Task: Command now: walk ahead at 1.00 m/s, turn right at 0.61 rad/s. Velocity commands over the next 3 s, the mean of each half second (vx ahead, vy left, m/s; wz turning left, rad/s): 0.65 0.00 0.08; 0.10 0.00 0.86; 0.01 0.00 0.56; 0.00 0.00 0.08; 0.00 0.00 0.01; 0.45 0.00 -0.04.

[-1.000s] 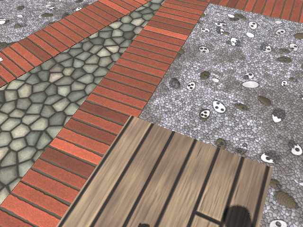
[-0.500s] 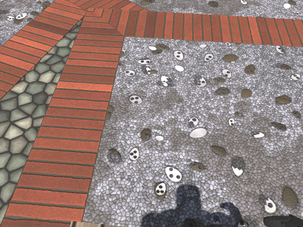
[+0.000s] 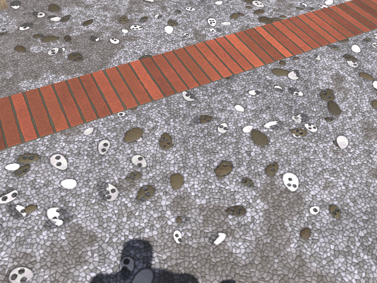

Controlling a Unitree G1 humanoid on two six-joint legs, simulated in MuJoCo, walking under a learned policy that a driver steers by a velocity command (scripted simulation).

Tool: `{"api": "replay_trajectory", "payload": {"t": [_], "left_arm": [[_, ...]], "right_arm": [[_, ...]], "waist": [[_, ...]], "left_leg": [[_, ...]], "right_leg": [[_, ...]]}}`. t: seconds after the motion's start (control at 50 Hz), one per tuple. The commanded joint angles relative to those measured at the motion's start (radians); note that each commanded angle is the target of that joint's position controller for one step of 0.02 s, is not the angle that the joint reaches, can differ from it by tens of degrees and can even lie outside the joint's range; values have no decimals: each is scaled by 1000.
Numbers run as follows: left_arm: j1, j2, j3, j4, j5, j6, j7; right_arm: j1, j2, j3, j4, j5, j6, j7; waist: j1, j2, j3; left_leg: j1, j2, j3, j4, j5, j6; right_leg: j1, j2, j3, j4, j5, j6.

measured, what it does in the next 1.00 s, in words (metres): walks ahead, turning left: left foot, then right foot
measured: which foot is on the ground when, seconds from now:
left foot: up 0.00-0.24, down 0.26-0.68, up 0.70-1.00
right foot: down 0.00-0.28, up 0.30-0.68, down 0.70-1.00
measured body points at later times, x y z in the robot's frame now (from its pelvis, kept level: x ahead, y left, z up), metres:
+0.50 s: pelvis +0.40 +0.09 +0.02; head +0.45 +0.10 +0.47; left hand +0.59 +0.36 -0.06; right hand +0.50 -0.19 -0.09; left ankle +0.45 +0.16 -0.72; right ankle +0.48 -0.06 -0.65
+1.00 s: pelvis +0.54 +0.08 +0.02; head +0.58 +0.10 +0.47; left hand +0.51 +0.39 -0.08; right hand +0.83 -0.07 -0.07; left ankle +0.48 +0.21 -0.66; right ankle +0.65 +0.00 -0.72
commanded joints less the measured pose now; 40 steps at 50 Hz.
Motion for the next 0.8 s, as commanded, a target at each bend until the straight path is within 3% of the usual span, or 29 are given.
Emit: {"api": "replay_trajectory", "payload": {"t": [0.02,0.08,0.14,0.16,0.18,0.2,0.22,0.24,0.26,0.28,0.3,0.32,0.34,0.36,0.38,0.4,0.44,0.46,0.5,0.54,0.6,0.64,0.68,0.7,0.72,0.74,0.76,0.78,0.8], "left_arm": [[-9,102,22,-63,-7,-70,8],[3,102,26,-44,-17,-94,-7],[66,124,33,-16,-36,-110,-22],[86,128,31,2,-34,-108,-20],[125,136,30,19,-28,-107,-17],[145,147,30,38,-20,-106,-11],[155,161,32,49,-13,-105,-1],[127,176,35,50,4,-95,10],[81,171,33,46,7,-89,19],[20,71,2,-2,27,-74,15],[218,-41,-30,11,-16,-84,-10],[182,74,-21,7,-27,-96,-21],[4,117,-12,-57,-46,-101,-19],[-91,106,-17,-95,-28,-103,-13],[-144,112,-11,-115,-9,-98,-3],[-132,97,-12,-133,-6,-88,0],[-89,65,-19,-138,-4,-68,13],[-96,47,-26,-143,-5,-64,20],[-142,33,-33,-151,-7,-56,30],[-201,37,-30,-164,-15,-47,29],[-292,54,-20,-196,-24,-42,25],[-298,76,-7,-195,-25,-52,19],[-230,85,7,-170,-20,-69,17],[-204,116,14,-170,-5,-67,24],[-204,125,14,-173,31,-49,29],[-224,110,24,-183,13,-39,31],[-256,52,13,-205,5,-33,38],[-276,37,9,-208,4,-23,41],[-296,44,11,-210,-1,-15,44]], "right_arm": [[55,-149,-34,-65,-18,29,7],[-122,-95,-9,-127,7,21,29],[-190,-108,-16,-122,33,16,41],[-190,-106,-18,-108,32,19,40],[-209,-104,-18,-116,26,9,35],[-197,-121,-26,-109,16,1,27],[-135,-142,-38,-84,4,-7,21],[18,-170,-54,-28,9,-14,16],[207,-194,-65,34,10,-20,11],[313,-306,-97,40,98,-24,5],[325,-323,-95,61,60,-43,24],[240,-278,-105,15,48,-34,26],[133,-241,-100,-27,55,-26,21],[62,-243,-101,-41,65,-19,23],[48,-237,-100,-48,71,-17,19],[51,-242,-102,-46,62,-13,14],[15,-226,-102,-54,65,-4,8],[-5,-236,-106,-59,65,2,3],[1,-273,-123,-59,71,27,-15],[17,-283,-133,-57,84,55,-29],[34,-260,-135,-61,88,89,-46],[17,-243,-138,-80,84,101,-56],[-21,-202,-129,-106,83,107,-56],[55,-125,-108,-103,72,110,-49],[164,-128,-102,-126,76,106,-41],[216,-220,-120,-105,70,101,-28],[161,-281,-142,-84,81,109,-25],[122,-293,-152,-75,84,124,-30],[103,-283,-153,-83,81,134,-36]], "waist": [[-52,92,17],[-2,33,66],[56,19,50],[68,41,40],[89,8,57],[85,-5,33],[59,-31,-19],[-15,-61,-100],[-121,-61,-169],[-174,134,-330],[-51,422,-508],[-87,206,-554],[-92,104,-386],[-56,-28,-235],[-41,-72,-158],[2,-50,-119],[54,2,-104],[65,17,-104],[56,48,-158],[37,77,-203],[10,116,-198],[15,150,-175],[47,143,-178],[7,-20,-251],[-63,-227,-287],[-65,-252,-296],[-33,-154,-231],[-27,-81,-182],[-28,-66,-151]], "left_leg": [[-134,65,24,-197,-25,-18],[-34,65,71,-536,309,2],[76,13,105,-720,576,49],[32,-21,138,-758,582,65],[12,-35,152,-808,553,90],[19,-80,179,-830,494,114],[74,-124,186,-848,450,130],[205,-160,180,-855,422,145],[385,-133,157,-907,525,163],[688,32,-34,-760,881,183],[1048,289,-590,-837,987,443],[999,260,-653,-924,825,415],[844,219,-503,-934,771,379],[637,169,-419,-973,806,356],[494,131,-367,-1010,836,354],[384,108,-341,-1039,870,354],[248,50,-268,-1055,889,340],[178,12,-226,-1050,917,327],[117,-31,-195,-1022,928,296],[113,-60,-212,-992,811,244],[180,-74,-313,-947,573,194],[237,-71,-389,-905,459,174],[214,-124,-384,-776,304,130],[89,-204,-269,-550,-92,85],[-103,-283,-139,-397,-352,40],[-158,-178,-94,-216,-300,-5],[-176,-141,-80,-138,-217,-32],[-179,-116,-62,-98,-145,-49],[-178,-95,-44,-77,-98,-57]], "right_leg": [[-18,-320,431,-380,149,-176],[-109,-234,286,-449,215,-112],[-5,-274,267,-501,361,-66],[120,-271,219,-482,512,-50],[201,-295,207,-412,692,-28],[297,-305,189,-337,906,1],[367,-310,176,-242,1041,34],[389,-304,149,-78,1109,63],[329,-273,97,155,1050,92],[101,-226,86,560,556,138],[-305,-47,135,972,-302,238],[-339,-113,213,1010,-229,216],[-380,-175,210,945,-189,216],[-390,-200,167,875,-170,213],[-387,-215,153,815,-159,217],[-340,-225,155,772,-153,220],[-282,-236,146,597,-143,242],[-243,-220,124,472,-109,257],[-145,-167,99,292,24,281],[-83,-133,113,170,149,288],[-93,-117,169,30,196,289],[-92,-136,210,-60,197,276],[51,-208,207,-229,345,233],[252,-416,364,-204,513,139],[377,-620,648,-221,640,-35],[355,-688,733,-226,518,-110],[296,-604,583,-218,429,-81],[226,-533,451,-216,345,-33],[165,-495,382,-231,296,-13]]}}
